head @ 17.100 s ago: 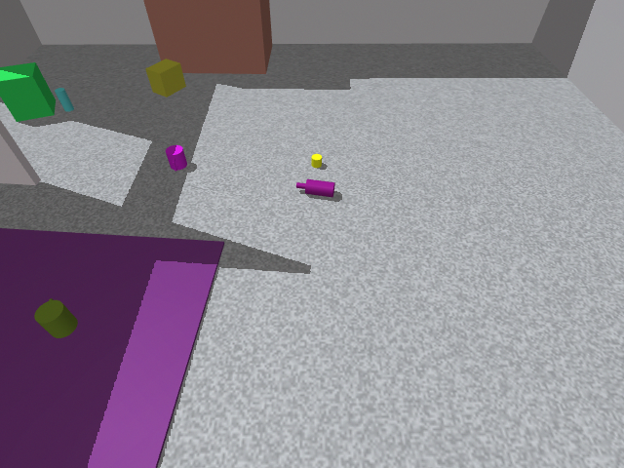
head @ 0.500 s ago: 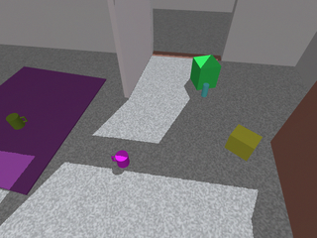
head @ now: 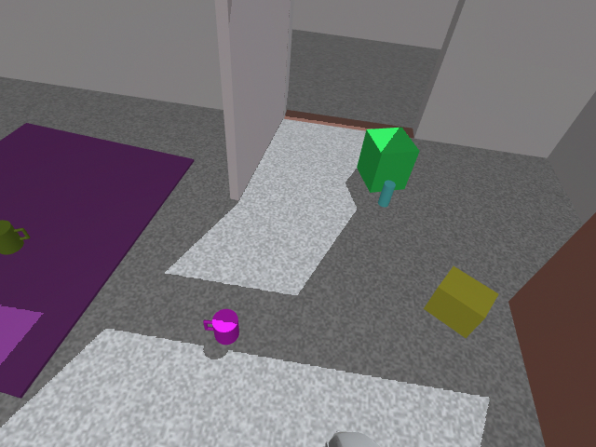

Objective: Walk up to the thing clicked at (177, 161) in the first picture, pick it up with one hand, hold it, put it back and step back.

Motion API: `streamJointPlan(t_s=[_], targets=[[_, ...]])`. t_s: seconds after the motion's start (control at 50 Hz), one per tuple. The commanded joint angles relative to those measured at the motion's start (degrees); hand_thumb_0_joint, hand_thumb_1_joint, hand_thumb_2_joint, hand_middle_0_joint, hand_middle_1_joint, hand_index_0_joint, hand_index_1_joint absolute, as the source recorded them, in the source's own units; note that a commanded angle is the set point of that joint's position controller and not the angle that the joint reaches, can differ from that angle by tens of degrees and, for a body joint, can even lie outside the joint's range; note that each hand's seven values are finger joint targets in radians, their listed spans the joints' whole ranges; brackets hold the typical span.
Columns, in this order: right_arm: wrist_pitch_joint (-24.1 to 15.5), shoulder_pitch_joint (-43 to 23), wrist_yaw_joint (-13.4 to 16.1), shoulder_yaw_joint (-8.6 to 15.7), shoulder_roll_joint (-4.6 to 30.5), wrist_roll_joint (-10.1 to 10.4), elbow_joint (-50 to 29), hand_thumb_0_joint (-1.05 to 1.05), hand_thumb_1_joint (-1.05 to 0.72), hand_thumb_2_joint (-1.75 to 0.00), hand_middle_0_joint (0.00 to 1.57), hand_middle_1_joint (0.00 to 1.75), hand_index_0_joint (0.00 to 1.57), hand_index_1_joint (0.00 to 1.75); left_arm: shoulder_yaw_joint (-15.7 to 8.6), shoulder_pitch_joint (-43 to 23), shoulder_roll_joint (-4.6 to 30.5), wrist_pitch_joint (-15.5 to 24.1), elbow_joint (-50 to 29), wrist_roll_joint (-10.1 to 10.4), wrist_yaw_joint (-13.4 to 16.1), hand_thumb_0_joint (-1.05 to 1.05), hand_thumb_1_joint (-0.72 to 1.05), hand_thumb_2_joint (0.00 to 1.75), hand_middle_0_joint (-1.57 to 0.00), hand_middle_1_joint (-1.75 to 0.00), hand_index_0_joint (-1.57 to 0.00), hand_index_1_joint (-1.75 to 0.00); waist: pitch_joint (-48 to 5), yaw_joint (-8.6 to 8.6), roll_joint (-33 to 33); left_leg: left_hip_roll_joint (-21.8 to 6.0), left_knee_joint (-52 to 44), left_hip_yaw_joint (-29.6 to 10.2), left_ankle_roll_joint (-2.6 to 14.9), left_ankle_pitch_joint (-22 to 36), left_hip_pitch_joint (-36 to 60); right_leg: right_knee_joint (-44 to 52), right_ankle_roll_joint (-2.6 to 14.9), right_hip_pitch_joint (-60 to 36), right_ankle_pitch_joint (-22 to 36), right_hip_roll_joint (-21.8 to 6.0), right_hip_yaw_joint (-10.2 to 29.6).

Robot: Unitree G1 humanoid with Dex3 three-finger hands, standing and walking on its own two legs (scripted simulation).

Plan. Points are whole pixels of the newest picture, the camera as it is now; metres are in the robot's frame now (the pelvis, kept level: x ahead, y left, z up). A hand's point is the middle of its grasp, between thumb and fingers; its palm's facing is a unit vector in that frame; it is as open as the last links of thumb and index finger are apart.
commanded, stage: walk up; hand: left
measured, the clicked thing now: (221, 326) +0.65 +0.20 -0.73
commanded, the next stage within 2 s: none
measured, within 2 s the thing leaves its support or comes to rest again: neither
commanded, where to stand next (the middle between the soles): +0.26 -0.06 m, yaw +0 degrees
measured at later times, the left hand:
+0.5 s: hand (175, 361) +0.29 +0.19 -0.13, palm faces -0.07 -0.93 -0.36, open 7.4 cm
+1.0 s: hand (174, 389) +0.26 +0.20 -0.18, palm faces -0.06 -0.91 -0.42, open 7.3 cm
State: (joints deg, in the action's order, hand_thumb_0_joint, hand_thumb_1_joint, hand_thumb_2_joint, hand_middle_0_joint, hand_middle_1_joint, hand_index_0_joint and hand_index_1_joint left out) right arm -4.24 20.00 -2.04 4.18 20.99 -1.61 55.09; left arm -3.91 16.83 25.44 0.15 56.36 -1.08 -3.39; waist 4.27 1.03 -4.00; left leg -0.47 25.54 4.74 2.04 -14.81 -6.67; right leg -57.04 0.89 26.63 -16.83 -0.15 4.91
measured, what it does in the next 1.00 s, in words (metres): walks ahead: right foot, then left foot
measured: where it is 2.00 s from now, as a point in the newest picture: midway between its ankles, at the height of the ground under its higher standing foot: outside the picture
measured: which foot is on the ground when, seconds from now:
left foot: down 0.00-0.30, up 0.32-0.62, down 0.64-0.98, up 1.00-1.00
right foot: up 0.00-0.24, down 0.26-0.66, up 0.68-0.94, down 0.96-1.00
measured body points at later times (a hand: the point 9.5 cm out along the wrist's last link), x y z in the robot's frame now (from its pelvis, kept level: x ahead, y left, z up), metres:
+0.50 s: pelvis +0.18 -0.05 +0.00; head +0.21 -0.07 +0.44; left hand +0.29 +0.24 -0.11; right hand +0.24 -0.37 -0.12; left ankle +0.19 +0.10 -0.67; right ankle +0.19 -0.16 -0.74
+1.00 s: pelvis +0.18 -0.08 -0.04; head +0.23 -0.09 +0.41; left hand +0.27 +0.24 -0.15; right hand +0.30 -0.40 -0.15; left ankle +0.31 +0.06 -0.74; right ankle +0.15 -0.19 -0.74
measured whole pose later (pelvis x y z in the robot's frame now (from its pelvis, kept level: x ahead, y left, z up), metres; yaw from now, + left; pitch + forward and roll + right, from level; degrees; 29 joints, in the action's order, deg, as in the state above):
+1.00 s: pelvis +0.18 -0.08 -0.04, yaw -3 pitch -3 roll -2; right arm 1.6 6.4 0.0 2.4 23.4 -0.9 47.0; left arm -2.8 11.5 21.9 -0.5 52.5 -0.8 0.6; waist 9.4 -0.2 3.5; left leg -4.6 44.2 -1.9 0.3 -13.7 -28.5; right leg -42.7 0.6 13.5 -26.0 2.1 -1.3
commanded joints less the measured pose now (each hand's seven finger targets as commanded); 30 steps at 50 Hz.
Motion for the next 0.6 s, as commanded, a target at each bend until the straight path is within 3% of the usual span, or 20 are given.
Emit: streamJointPlan(t_s=[0.0,0.08,0.12,0.2,0.22,0.24,0.26,0.28,0.3,0.32,0.34,0.38,0.42,0.46,0.5,0.54,0.58], targets=[[-2.36,-1.49,1.27,4.12,16.48,0.71,-6.78,0.00,-0.90,-0.90,0.20,0.30,0.20,0.30,-2.43,-1.83,9.47,0.95,-5.42,0.10,-0.45,0.00,0.90,0.90,-0.20,-0.30,-0.20,-0.30,6.52,-0.07,10.41,-14.66,-17.36,-12.70,8.30,-5.98,-2.88,6.62,-1.56,5.94,5.01,-3.44,1.22],[-2.04,1.66,1.07,4.14,16.59,0.99,-7.66,0.00,-0.90,-0.90,0.20,0.30,0.20,0.30,-1.89,-7.56,7.60,1.50,-8.52,-0.17,-1.09,0.00,0.90,0.90,-0.20,-0.30,-0.20,-0.30,4.57,2.11,10.57,-13.01,-13.07,-7.87,7.93,6.03,2.03,16.86,-0.62,4.31,7.99,-4.10,-2.76],[-1.74,1.72,1.12,3.92,16.74,0.96,-8.45,0.00,-0.90,-0.90,0.20,0.30,0.20,0.30,-1.63,-8.59,6.74,1.85,-9.72,-0.06,-1.25,0.00,0.90,0.90,-0.20,-0.30,-0.20,-0.30,3.51,1.68,11.35,-13.08,-10.00,-5.94,7.87,13.42,2.02,20.84,0.19,0.66,8.32,-4.51,-4.95],[-0.82,2.48,1.57,3.70,16.32,0.84,-10.25,0.00,-0.90,-0.90,0.20,0.30,0.20,0.30,-2.19,-6.20,6.18,2.42,-9.59,0.05,-0.87,0.00,0.90,0.90,-0.20,-0.30,-0.20,-0.30,-0.86,0.57,9.08,-12.83,-0.31,-5.30,6.90,24.81,2.82,25.48,1.99,-8.98,6.29,-1.61,-8.08],[-0.59,2.27,1.61,3.53,16.17,1.08,-10.83,0.00,-0.90,-0.90,0.20,0.30,0.20,0.30,-2.87,-1.80,6.90,2.71,-8.69,0.05,-0.52,0.00,0.90,0.90,-0.20,-0.30,-0.20,-0.30,-3.82,-2.03,6.20,-11.36,8.20,-3.98,6.00,29.25,2.61,29.54,2.92,-15.72,7.18,-0.30,-9.02],[-0.51,3.80,1.66,2.46,13.83,1.29,-11.30,0.00,-0.90,-0.90,0.20,0.30,0.20,0.30,-3.81,3.66,9.24,3.29,-7.67,-0.24,0.11,0.00,0.90,0.90,-0.20,-0.30,-0.20,-0.30,-8.20,-4.50,1.01,-8.40,19.18,-2.09,4.63,27.24,-0.61,30.70,4.04,-24.36,7.48,-0.08,-8.66],[-0.68,6.34,1.84,1.42,10.89,1.51,-12.48,0.00,-0.90,-0.90,0.20,0.30,0.20,0.30,-5.53,8.64,13.68,3.65,-7.24,-0.58,0.69,0.00,0.90,0.90,-0.20,-0.30,-0.20,-0.30,-12.16,-5.97,-9.19,-4.91,33.48,-0.48,2.35,13.37,-11.97,31.21,7.38,-34.82,7.03,-9.54,5.42],[-0.64,6.12,2.00,1.00,10.56,2.27,-13.28,0.00,-0.90,-0.90,0.20,0.30,0.20,0.30,-5.85,9.77,16.49,3.60,-8.04,0.38,1.05,0.00,0.90,0.90,-0.20,-0.30,-0.20,-0.30,-12.00,-6.72,-15.36,4.03,42.74,0.12,0.45,-14.11,-26.43,36.70,15.35,-41.05,12.11,-22.07,27.78],[-0.21,3.92,2.78,1.77,14.50,1.60,-11.84,0.00,-0.90,-0.90,0.20,0.30,0.20,0.30,-5.84,7.61,16.29,3.37,-8.75,1.28,1.28,0.00,0.90,0.90,-0.20,-0.30,-0.20,-0.30,-8.46,-6.82,-9.83,0.11,45.40,-5.50,0.08,-18.59,-26.66,37.20,18.30,-34.75,13.07,-24.86,30.57],[-0.54,1.08,2.77,2.34,15.48,1.65,-11.54,0.00,-0.90,-0.90,0.20,0.30,0.20,0.30,-5.24,6.24,14.24,3.06,-9.53,1.78,1.55,0.00,0.90,0.90,-0.20,-0.30,-0.20,-0.30,-5.20,-6.49,-5.83,-0.57,47.18,-7.73,0.06,-17.73,-25.82,37.88,19.01,-29.23,16.85,-23.33,25.64],[-0.40,1.06,2.60,2.22,14.67,2.32,-10.85,0.00,-0.90,-0.90,0.20,0.30,0.20,0.30,-4.51,4.26,12.36,3.07,-10.08,2.05,1.96,0.00,0.90,0.90,-0.20,-0.30,-0.20,-0.30,-3.08,-4.90,-2.14,-1.19,46.76,-10.15,0.21,-14.95,-24.11,37.02,16.55,-24.68,22.45,-19.83,16.25],[0.11,4.80,1.96,1.58,11.81,2.36,-9.98,0.00,-0.90,-0.90,0.20,0.30,0.20,0.30,-3.42,-0.11,10.04,3.30,-11.65,1.82,2.41,0.00,0.90,0.90,-0.20,-0.30,-0.20,-0.30,-1.35,-1.31,-3.57,-1.92,41.26,-8.58,-0.40,-10.68,-19.83,35.64,13.33,-17.68,29.36,-14.04,5.23],[0.41,5.09,1.82,1.30,10.48,2.03,-9.74,0.00,-0.90,-0.90,0.20,0.30,0.20,0.30,-2.71,-1.36,9.10,3.55,-12.47,1.15,2.73,0.00,0.90,0.90,-0.20,-0.30,-0.20,-0.30,-0.27,-0.77,-4.14,-0.64,36.44,-6.67,-1.53,-7.47,-17.12,34.37,13.47,-13.29,40.46,-11.73,-0.16],[0.58,3.61,2.22,0.97,9.45,2.22,-9.71,0.00,-0.90,-0.90,0.20,0.30,0.20,0.30,-1.90,-3.01,8.32,3.50,-13.73,0.56,3.29,0.00,0.90,0.90,-0.20,-0.30,-0.20,-0.30,-0.55,-0.71,-4.02,-0.33,28.49,-5.03,-3.08,-5.14,-15.93,33.33,13.58,-12.62,48.58,-11.66,-2.73],[0.40,1.35,2.71,0.83,9.54,1.99,-9.15,0.00,-0.90,-0.90,0.20,0.30,0.20,0.30,-1.84,-3.29,8.27,2.90,-13.53,0.29,3.75,0.00,0.90,0.90,-0.20,-0.30,-0.20,-0.30,-2.64,-1.93,-5.21,-1.58,18.79,-3.41,-3.48,-2.37,-14.84,30.41,12.88,-14.96,45.80,-12.01,-2.84],[0.32,0.63,3.12,0.87,9.54,1.73,-8.49,0.00,-0.90,-0.90,0.20,0.30,0.20,0.30,-1.59,-4.29,8.80,1.90,-13.90,0.86,3.73,0.00,0.90,0.90,-0.20,-0.30,-0.20,-0.30,-4.52,-1.89,-3.68,0.07,13.43,-1.81,-2.98,3.44,-11.32,25.21,11.08,-15.62,41.69,-11.61,-2.64],[0.24,2.59,3.44,1.46,9.84,1.19,-7.74,0.00,-0.90,-0.90,0.20,0.30,0.20,0.30,-1.08,-7.14,9.06,0.64,-14.33,1.90,3.84,0.00,0.90,0.90,-0.20,-0.30,-0.20,-0.30,-6.73,1.00,-0.90,1.65,5.44,-1.22,-1.52,14.58,-2.06,16.93,8.39,-9.74,31.88,-10.15,-3.56]])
